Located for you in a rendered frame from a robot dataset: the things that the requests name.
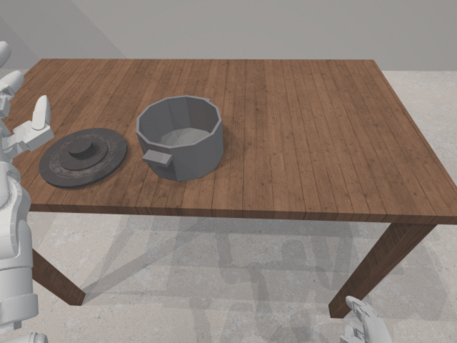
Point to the lid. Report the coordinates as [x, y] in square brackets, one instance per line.
[59, 169]

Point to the right robot hand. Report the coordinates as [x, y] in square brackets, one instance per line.
[374, 329]

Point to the knob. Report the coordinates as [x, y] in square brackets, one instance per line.
[80, 147]

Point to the left robot forearm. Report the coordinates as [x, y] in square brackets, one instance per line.
[17, 300]

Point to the table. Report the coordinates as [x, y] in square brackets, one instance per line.
[304, 139]

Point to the left robot hand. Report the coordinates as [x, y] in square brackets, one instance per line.
[31, 134]

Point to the pot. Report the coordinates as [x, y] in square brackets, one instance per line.
[181, 137]

